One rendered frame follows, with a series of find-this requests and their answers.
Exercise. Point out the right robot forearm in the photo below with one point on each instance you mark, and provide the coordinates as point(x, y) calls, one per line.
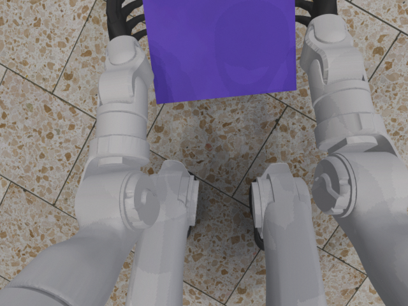
point(340, 93)

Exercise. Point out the robot right upper arm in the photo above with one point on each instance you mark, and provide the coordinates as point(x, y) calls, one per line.
point(367, 194)

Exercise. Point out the carton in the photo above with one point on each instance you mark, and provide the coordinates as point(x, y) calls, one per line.
point(206, 49)

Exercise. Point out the left robot thigh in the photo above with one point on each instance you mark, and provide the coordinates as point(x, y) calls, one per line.
point(158, 265)

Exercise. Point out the robot left upper arm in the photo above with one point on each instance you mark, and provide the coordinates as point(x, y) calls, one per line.
point(112, 210)

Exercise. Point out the robot left hand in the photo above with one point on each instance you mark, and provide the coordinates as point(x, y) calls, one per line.
point(116, 19)

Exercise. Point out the robot right hand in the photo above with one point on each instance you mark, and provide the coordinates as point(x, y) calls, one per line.
point(315, 9)

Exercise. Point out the right robot shin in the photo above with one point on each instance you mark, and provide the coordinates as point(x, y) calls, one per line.
point(301, 186)

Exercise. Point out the left robot forearm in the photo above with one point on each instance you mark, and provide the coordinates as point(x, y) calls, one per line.
point(121, 143)

